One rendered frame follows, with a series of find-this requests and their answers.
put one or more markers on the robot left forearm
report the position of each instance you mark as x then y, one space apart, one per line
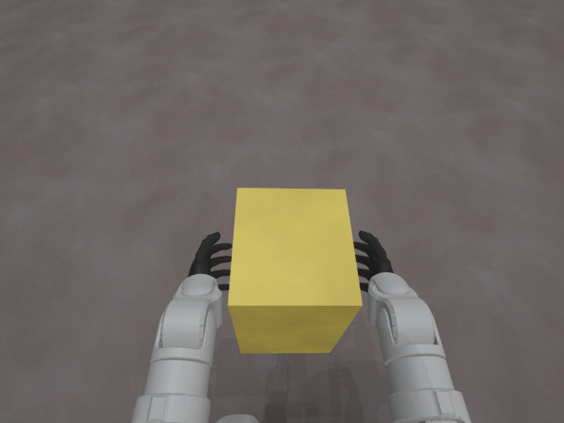
177 383

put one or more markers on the robot right forearm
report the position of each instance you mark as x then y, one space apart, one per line
420 383

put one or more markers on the robot right hand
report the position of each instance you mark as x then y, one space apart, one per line
377 262

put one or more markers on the robot left hand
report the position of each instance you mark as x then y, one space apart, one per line
202 264

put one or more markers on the carton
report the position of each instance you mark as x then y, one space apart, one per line
294 284

